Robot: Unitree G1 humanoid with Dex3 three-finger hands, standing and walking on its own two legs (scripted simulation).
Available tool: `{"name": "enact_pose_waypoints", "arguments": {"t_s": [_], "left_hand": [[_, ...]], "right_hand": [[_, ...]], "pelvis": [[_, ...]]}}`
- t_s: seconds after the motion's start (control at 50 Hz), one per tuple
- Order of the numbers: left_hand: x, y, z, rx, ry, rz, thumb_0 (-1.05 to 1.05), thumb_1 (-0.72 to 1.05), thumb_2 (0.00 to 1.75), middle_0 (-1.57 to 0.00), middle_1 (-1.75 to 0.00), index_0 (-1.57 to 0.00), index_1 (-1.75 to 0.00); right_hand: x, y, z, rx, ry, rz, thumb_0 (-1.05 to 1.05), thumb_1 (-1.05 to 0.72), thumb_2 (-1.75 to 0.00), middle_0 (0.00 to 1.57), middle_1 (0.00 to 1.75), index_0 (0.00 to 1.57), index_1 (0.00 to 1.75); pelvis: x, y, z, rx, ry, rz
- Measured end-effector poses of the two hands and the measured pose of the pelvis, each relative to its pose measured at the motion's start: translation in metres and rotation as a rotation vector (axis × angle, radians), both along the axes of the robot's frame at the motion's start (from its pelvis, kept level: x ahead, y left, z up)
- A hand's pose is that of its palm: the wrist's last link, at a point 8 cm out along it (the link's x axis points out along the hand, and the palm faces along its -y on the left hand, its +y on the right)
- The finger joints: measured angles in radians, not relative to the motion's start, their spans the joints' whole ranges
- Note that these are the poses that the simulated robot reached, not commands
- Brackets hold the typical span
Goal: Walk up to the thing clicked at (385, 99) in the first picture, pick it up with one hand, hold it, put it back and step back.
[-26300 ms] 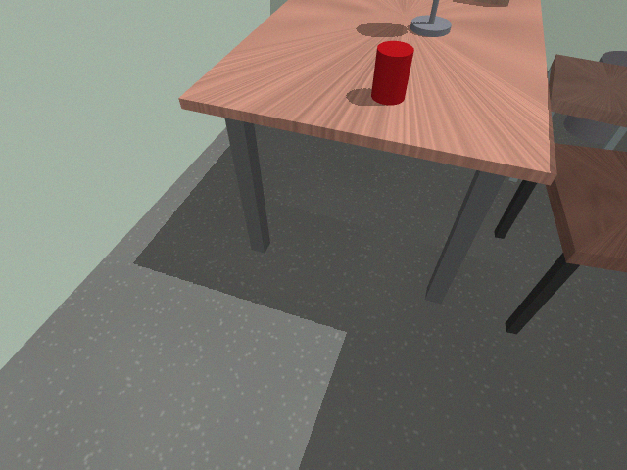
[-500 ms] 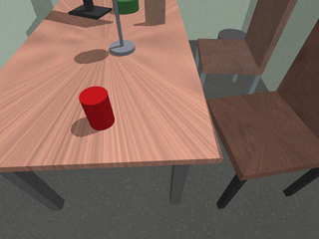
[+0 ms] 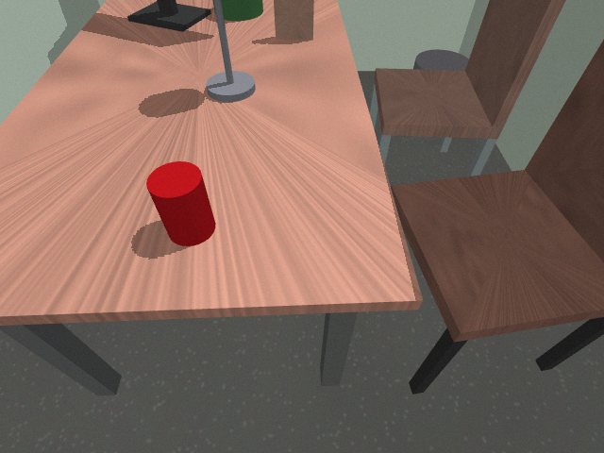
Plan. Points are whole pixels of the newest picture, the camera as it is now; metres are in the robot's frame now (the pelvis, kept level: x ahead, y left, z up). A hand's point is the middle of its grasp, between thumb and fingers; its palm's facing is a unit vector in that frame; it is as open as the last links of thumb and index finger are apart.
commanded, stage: stand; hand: left
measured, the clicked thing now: (183, 205) +0.51 +0.22 +0.01
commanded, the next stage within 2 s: none
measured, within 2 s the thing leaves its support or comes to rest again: neither
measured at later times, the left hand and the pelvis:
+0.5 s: hand out of the picture +0.07 +0.25 -0.16, palm faces -0.04 -0.94 -0.35, open 8.3 cm; pelvis +0.00 +0.00 +0.00, yaw +0 degrees
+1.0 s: hand out of the picture +0.07 +0.25 -0.16, palm faces -0.04 -0.94 -0.34, open 7.4 cm; pelvis +0.01 +0.00 +0.00, yaw +0 degrees
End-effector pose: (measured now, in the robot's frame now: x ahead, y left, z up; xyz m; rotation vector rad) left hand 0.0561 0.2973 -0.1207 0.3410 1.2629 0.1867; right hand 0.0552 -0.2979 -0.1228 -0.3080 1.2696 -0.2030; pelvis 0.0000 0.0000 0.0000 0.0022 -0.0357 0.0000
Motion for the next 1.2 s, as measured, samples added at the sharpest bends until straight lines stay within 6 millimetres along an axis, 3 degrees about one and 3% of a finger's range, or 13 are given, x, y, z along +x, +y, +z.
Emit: {"name": "enact_pose_waypoints", "arguments": {"t_s": [0.08,0.16,0.34,0.44,0.54,0.72,1.2], "left_hand": [[0.002,-0.001,0.0,0.001,-0.003,0.0,0.0,-0.5,0.1,-0.09,-0.09,-0.09,-0.09],[0.005,-0.002,0.0,-0.001,-0.01,-0.001,0.0,-0.35,0.25,-0.14,-0.18,-0.14,-0.18],[0.009,-0.004,0.0,-0.007,-0.02,-0.003,0.0,0.23,0.71,-0.19,-0.28,-0.2,-0.27],[0.008,-0.004,0.0,-0.007,-0.014,0.001,0.0,0.58,0.83,-0.2,-0.29,-0.2,-0.29],[0.008,-0.004,0.0,-0.005,-0.009,0.006,0.01,0.77,0.88,-0.2,-0.3,-0.21,-0.3],[0.01,-0.005,0.001,-0.003,-0.017,0.006,0.01,0.88,0.9,-0.2,-0.3,-0.21,-0.3],[0.012,-0.006,-0.001,-0.011,-0.013,0.007,0.01,0.9,0.9,-0.2,-0.3,-0.21,-0.3]], "right_hand": [[0.003,0.0,0.0,-0.001,-0.003,0.001,0.0,-0.9,-0.9,0.2,0.3,0.21,0.3],[0.007,-0.001,0.001,-0.002,-0.011,0.004,0.0,-0.9,-0.9,0.2,0.3,0.21,0.3],[0.011,-0.002,0.002,-0.004,-0.023,0.005,0.0,-0.9,-0.9,0.2,0.3,0.2,0.3],[0.011,-0.003,0.002,-0.003,-0.015,0.005,0.0,-0.9,-0.9,0.2,0.3,0.2,0.3],[0.011,-0.003,0.001,-0.003,-0.006,0.007,0.0,-0.9,-0.9,0.2,0.3,0.2,0.3],[0.015,-0.003,0.001,-0.002,-0.02,0.008,0.0,-0.9,-0.9,0.2,0.3,0.2,0.3],[0.019,-0.003,0.003,-0.008,-0.016,0.015,0.0,-0.9,-0.9,0.2,0.3,0.2,0.3]], "pelvis": [[0.001,-0.001,0.0,-0.001,-0.001,0.001],[0.002,-0.001,0.0,-0.002,-0.001,0.001],[0.003,-0.002,0.0,0.0,0.0,0.003],[0.004,-0.003,0.0,0.001,0.002,0.003],[0.005,-0.004,0.0,0.0,0.003,0.004],[0.006,-0.004,0.0,-0.001,-0.003,0.004],[0.008,-0.004,0.0,-0.001,0.005,0.007]]}}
